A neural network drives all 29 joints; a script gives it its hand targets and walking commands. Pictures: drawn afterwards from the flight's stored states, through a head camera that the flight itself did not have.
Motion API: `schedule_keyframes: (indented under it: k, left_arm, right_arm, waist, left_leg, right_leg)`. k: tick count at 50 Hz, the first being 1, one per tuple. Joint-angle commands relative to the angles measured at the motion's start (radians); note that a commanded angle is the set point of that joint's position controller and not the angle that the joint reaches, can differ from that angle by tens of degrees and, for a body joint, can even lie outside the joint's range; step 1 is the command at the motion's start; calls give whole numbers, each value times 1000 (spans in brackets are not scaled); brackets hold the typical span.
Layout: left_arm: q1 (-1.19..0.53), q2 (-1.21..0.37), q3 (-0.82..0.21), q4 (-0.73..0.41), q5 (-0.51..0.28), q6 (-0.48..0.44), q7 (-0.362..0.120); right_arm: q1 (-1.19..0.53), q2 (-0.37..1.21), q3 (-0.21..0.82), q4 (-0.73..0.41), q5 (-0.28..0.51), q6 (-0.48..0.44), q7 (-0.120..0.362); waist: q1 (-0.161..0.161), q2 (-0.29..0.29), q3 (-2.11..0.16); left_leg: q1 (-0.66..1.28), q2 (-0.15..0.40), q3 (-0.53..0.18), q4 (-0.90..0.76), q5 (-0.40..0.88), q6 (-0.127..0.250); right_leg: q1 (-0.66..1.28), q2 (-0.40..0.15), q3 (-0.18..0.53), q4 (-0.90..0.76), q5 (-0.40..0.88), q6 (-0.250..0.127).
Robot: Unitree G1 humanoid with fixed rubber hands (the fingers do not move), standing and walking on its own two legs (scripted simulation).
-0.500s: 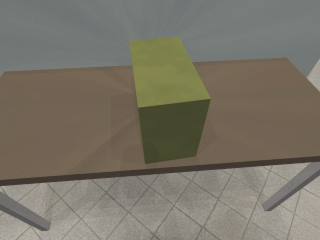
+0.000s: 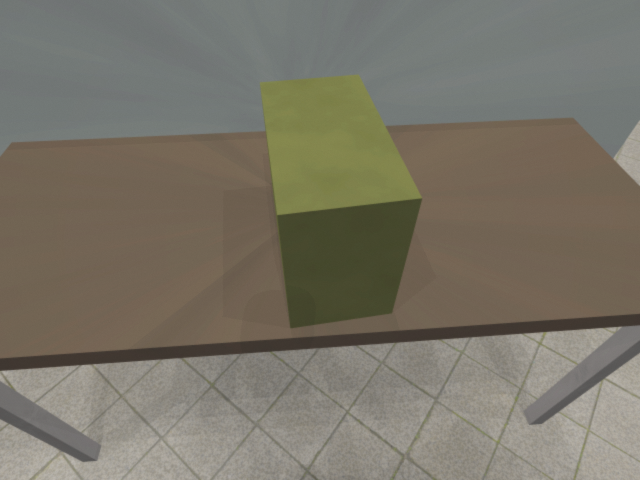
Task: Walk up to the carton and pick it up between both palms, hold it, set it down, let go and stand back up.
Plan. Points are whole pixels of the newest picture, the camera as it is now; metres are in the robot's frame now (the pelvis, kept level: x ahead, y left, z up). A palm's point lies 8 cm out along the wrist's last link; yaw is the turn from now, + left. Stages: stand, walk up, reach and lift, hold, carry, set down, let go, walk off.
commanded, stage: walk up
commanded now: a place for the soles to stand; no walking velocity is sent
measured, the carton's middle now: (325, 197) +0.52 -0.01 +0.06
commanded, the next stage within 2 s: reach and lift in 0.58 s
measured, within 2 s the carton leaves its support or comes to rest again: neither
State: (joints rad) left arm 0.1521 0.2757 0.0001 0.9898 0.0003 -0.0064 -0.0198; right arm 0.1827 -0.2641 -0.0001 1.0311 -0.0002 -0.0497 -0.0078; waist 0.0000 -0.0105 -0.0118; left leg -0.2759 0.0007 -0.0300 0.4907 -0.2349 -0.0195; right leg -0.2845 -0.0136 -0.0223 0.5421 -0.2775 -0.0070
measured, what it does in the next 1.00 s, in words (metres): stands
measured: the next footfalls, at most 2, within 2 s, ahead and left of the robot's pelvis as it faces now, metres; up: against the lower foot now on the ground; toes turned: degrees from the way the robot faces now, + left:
none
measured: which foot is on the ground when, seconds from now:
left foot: down 0.00-1.00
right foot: down 0.00-1.00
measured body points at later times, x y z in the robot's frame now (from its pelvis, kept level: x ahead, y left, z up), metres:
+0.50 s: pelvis +0.00 +0.00 +0.00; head +0.01 +0.00 +0.45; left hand +0.09 +0.27 -0.13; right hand +0.08 -0.27 -0.14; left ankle +0.01 +0.14 -0.74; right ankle +0.00 -0.11 -0.74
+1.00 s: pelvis +0.01 +0.00 +0.00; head +0.02 +0.00 +0.44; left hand +0.19 +0.25 -0.08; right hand +0.16 -0.27 -0.10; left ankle +0.01 +0.14 -0.74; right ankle +0.00 -0.11 -0.74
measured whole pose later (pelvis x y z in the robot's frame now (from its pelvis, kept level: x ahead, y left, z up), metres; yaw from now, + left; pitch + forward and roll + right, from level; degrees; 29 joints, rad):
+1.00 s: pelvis +0.01 +0.00 +0.00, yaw +0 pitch -3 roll +1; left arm 0.15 0.27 0.00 0.38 0.00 0.40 0.04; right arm 0.12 -0.26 -0.08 0.83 -0.05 -0.09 0.09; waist 0.00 -0.02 0.07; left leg -0.21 0.01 -0.04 0.56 -0.29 -0.03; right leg -0.21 -0.01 -0.03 0.59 -0.33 -0.01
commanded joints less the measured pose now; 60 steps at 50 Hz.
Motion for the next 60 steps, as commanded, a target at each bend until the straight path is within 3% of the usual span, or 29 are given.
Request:
schedule_keyframes:
  k: [1,3,6,9,12,14,16,22,24,27,28,29,30,31,33,36,38,39,43,45,49,50,52,53,55,60]
  left_arm:
    - [-83,269,84,-41,23,-27,9]
    - [-64,266,87,-39,23,-25,11]
    - [-64,266,82,-41,21,-25,10]
    - [-90,262,81,-44,23,-25,11]
    - [-78,264,85,-35,25,-28,7]
    - [-75,271,85,-38,27,-27,9]
    - [-105,266,82,-49,26,-28,10]
    - [-71,268,89,-42,20,-25,9]
    - [-55,259,83,-39,23,-26,10]
    - [-90,262,83,-42,29,-28,10]
    - [-78,262,82,-42,23,-30,9]
    - [-86,271,83,-44,23,-29,9]
    - [-437,236,96,-395,-27,182,61]
    - [-359,200,111,-443,-14,292,69]
    - [-310,158,95,-491,-14,382,71]
    - [-241,118,71,-622,0,450,70]
    - [-156,97,85,-684,22,449,71]
    - [-118,86,100,-702,29,443,71]
    - [0,40,93,-778,53,415,78]
    - [66,23,89,-798,49,405,80]
    - [60,39,86,-793,44,386,77]
    - [54,40,73,-796,29,380,77]
    - [31,32,51,-841,14,363,88]
    - [23,24,46,-834,8,358,91]
    - [26,36,46,-883,-11,331,92]
    - [46,26,42,-940,-41,278,108]
  right_arm:
    - [17,-282,-48,-15,-9,-37,-15]
    - [20,-284,-46,-17,-7,-38,-15]
    - [10,-286,-48,-16,-9,-36,-14]
    - [12,-281,-47,-23,-12,-35,-16]
    - [22,-290,-42,-19,-8,-35,-13]
    - [11,-278,-50,-21,-10,-33,-12]
    - [19,-277,-43,-15,-11,-34,-12]
    - [4,-287,-46,-20,-11,-36,-16]
    - [0,-290,-45,-23,-8,-37,-14]
    - [17,-283,-43,-22,-11,-34,-14]
    - [22,-281,-48,-24,-9,-33,-14]
    - [21,-285,-46,-18,-11,-33,-14]
    - [-330,-138,-196,-224,-166,-143,15]
    - [-393,-170,-172,-213,-163,-132,45]
    - [-327,-209,-207,-231,-153,-92,71]
    - [-233,-199,-212,-257,-94,-60,74]
    - [-165,-203,-196,-277,-70,-57,81]
    - [-125,-191,-177,-270,-48,-55,81]
    - [-54,-203,-157,-282,18,-76,96]
    - [-28,-211,-151,-331,42,-85,103]
    - [-37,-196,-133,-402,48,-90,98]
    - [-51,-195,-133,-428,44,-89,103]
    - [-41,-173,-131,-470,45,-78,105]
    - [-42,-165,-126,-505,41,-71,105]
    - [-10,-152,-117,-566,44,-61,105]
    - [64,-109,-109,-657,59,-33,108]
  waist:
    - [11,-45,-77]
    - [18,1,-81]
    - [20,-39,-85]
    - [15,22,-48]
    - [11,-31,-55]
    - [14,-53,-54]
    - [5,-12,-55]
    - [21,-19,-63]
    - [28,1,-60]
    - [8,-35,-51]
    - [16,-21,-73]
    - [11,-46,-45]
    - [-3,-44,-14]
    - [-3,-21,59]
    - [-4,-34,68]
    - [-11,-12,-40]
    - [-14,-29,-109]
    - [-13,-3,-129]
    - [-22,47,-175]
    - [-14,35,-199]
    - [-9,-8,-142]
    - [4,-27,-96]
    - [4,5,-65]
    - [0,-27,-40]
    - [7,-36,-50]
    - [7,-19,-36]
  left_leg:
    - [56,93,-120,-102,148,69]
    - [47,105,-130,-111,164,71]
    - [59,98,-120,-104,115,71]
    - [37,99,-134,-111,100,74]
    - [7,103,-144,-111,81,78]
    - [17,78,-111,-90,82,71]
    - [19,79,-118,-95,108,66]
    - [27,109,-150,-121,120,76]
    - [18,99,-130,-112,111,73]
    - [18,82,-117,-100,93,66]
    - [42,80,-113,-96,104,64]
    - [35,84,-114,-98,116,65]
    - [-88,18,37,50,-204,-12]
    - [-149,29,47,57,-286,22]
    - [-148,47,74,74,-306,28]
    - [-48,72,88,52,-157,11]
    - [62,55,84,46,-34,4]
    - [120,44,77,48,65,-5]
    - [305,35,33,29,364,-46]
    - [380,20,20,18,474,-58]
    - [329,-8,28,-46,413,-47]
    - [326,-5,28,-67,367,-40]
    - [323,-10,35,-94,355,-40]
    - [310,-8,41,-116,322,-35]
    - [298,-13,58,-130,294,-24]
    - [282,-22,75,-183,219,-16]
  right_leg:
    - [157,-130,87,-151,89,-52]
    - [161,-124,74,-136,86,-48]
    - [148,-131,90,-159,57,-49]
    - [123,-130,90,-168,13,-51]
    - [156,-127,85,-167,7,-51]
    - [137,-144,108,-189,-13,-57]
    - [135,-136,100,-171,15,-54]
    - [149,-119,73,-145,23,-47]
    - [152,-127,85,-157,22,-50]
    - [141,-140,90,-176,10,-57]
    - [145,-144,103,-186,10,-58]
    - [129,-138,96,-182,33,-53]
    - [-106,-9,-25,6,-220,-27]
    - [-78,-14,-13,33,-283,-38]
    - [-40,-14,-44,58,-251,-36]
    - [18,-4,-56,46,-35,-32]
    - [42,10,-60,19,96,-28]
    - [69,15,-55,-5,171,-24]
    - [86,45,-60,-70,320,-19]
    - [112,54,-58,-109,385,-10]
    - [167,55,-33,-152,445,0]
    - [170,52,-30,-169,398,-2]
    - [149,47,-25,-195,373,-2]
    - [151,47,-19,-209,358,-3]
    - [169,33,-4,-220,358,4]
    - [180,21,10,-256,286,6]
